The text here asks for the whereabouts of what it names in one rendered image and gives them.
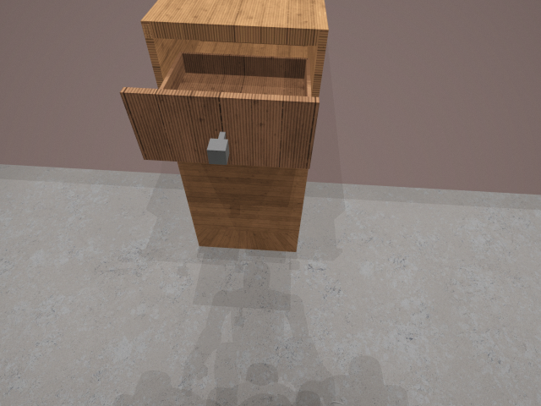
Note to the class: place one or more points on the cabinet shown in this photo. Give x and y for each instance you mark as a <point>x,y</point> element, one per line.
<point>238,206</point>

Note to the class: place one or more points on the handle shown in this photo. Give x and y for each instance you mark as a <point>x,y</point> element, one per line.
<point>218,150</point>

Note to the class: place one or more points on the drawer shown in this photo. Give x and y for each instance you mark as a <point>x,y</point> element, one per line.
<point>263,103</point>

